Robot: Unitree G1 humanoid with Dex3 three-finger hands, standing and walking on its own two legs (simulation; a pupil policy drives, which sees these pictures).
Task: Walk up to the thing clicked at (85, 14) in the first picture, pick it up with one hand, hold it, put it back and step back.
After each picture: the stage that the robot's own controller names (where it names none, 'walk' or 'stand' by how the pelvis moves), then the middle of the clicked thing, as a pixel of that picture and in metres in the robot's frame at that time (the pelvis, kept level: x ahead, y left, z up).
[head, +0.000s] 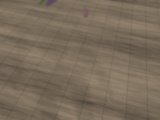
stand; (85, 13) +1.97 -0.05 -0.72
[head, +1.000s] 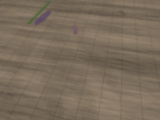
walk; (75, 29) +1.82 +0.22 -0.71
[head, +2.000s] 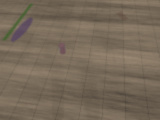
walk; (62, 48) +1.19 +0.31 -0.72
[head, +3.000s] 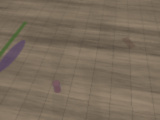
walk; (56, 86) +0.74 +0.26 -0.71
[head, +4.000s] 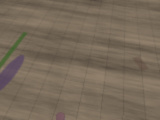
walk; (60, 119) +0.45 +0.15 -0.70
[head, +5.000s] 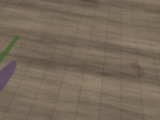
stand; out of the picture +0.35 +0.14 -0.71
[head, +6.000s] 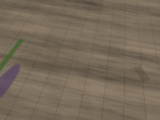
stand; out of the picture +0.33 +0.14 -0.72
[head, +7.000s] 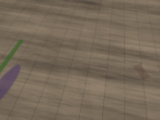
stand; out of the picture +0.33 +0.14 -0.72
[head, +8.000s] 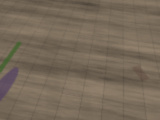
stand; out of the picture +0.32 +0.15 -0.73
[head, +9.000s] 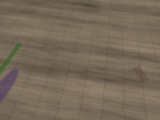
stand; out of the picture +0.31 +0.15 -0.73
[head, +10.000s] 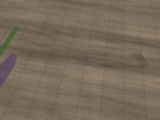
go down; out of the picture +0.33 +0.15 -0.71
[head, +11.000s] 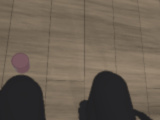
go down; (21, 63) +0.40 +0.18 -0.29
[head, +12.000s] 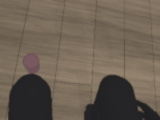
close in; (32, 64) +0.40 +0.18 -0.30
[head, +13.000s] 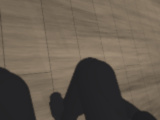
close in; out of the picture +0.39 +0.22 -0.22
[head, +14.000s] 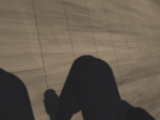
close; out of the picture +0.39 +0.23 -0.22
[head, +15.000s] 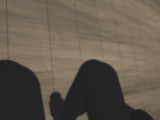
lift; out of the picture +0.33 +0.21 -0.21
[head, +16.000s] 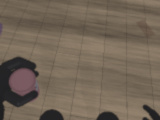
lift; (26, 86) +0.30 +0.18 +0.01
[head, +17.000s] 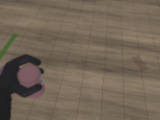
hold; (32, 82) +0.33 +0.17 +0.03
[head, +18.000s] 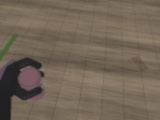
hold; (33, 85) +0.32 +0.17 +0.02
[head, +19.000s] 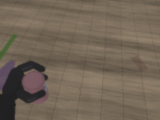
hold; (36, 88) +0.31 +0.16 +0.01
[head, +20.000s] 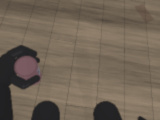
crouch; (29, 72) +0.36 +0.17 -0.06
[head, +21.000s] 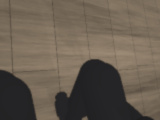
lower; out of the picture +0.38 +0.22 -0.21
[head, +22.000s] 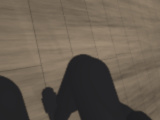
lower; out of the picture +0.40 +0.25 -0.23
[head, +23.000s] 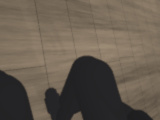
lower; out of the picture +0.40 +0.25 -0.23
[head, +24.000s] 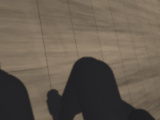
lower; out of the picture +0.38 +0.23 -0.23
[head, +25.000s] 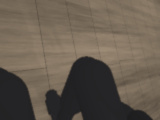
loosen; out of the picture +0.38 +0.24 -0.23
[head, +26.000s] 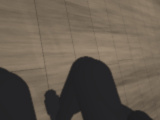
open; out of the picture +0.37 +0.22 -0.23
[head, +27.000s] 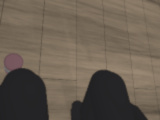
stand; (13, 65) +0.38 +0.20 -0.27
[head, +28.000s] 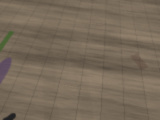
stand; out of the picture +0.32 +0.13 -0.64
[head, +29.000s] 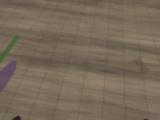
stand; out of the picture +0.33 +0.14 -0.66
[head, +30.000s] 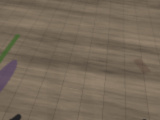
stand; out of the picture +0.32 +0.14 -0.67
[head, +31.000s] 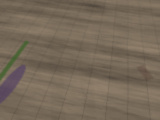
walk; out of the picture +0.34 +0.14 -0.72
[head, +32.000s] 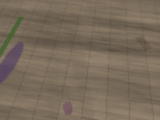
walk; (68, 108) +0.42 +0.11 -0.71
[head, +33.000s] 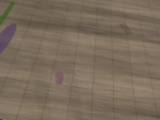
walk; (59, 78) +0.69 +0.10 -0.70
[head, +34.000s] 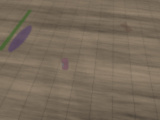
stand; (65, 64) +1.00 +0.18 -0.70
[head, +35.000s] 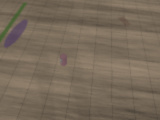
stand; (63, 60) +0.97 +0.19 -0.71
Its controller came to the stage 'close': yes
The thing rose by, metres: 0.72
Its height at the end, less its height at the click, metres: +0.00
